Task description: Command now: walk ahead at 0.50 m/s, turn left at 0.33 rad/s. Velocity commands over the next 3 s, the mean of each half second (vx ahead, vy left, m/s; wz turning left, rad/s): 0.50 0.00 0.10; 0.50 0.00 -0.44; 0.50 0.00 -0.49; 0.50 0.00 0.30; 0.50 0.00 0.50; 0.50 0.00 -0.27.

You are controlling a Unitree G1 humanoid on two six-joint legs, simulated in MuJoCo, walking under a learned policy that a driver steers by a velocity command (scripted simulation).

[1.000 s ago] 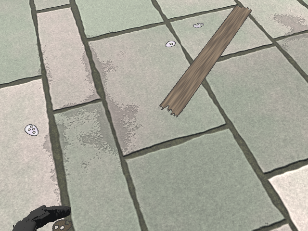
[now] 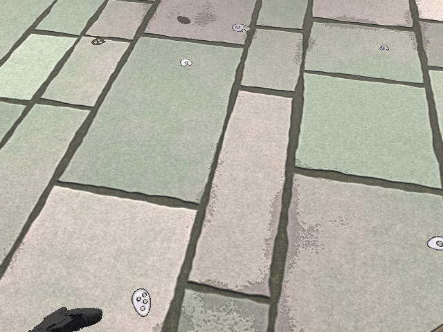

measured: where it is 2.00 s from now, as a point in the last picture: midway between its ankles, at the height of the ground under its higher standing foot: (266, 181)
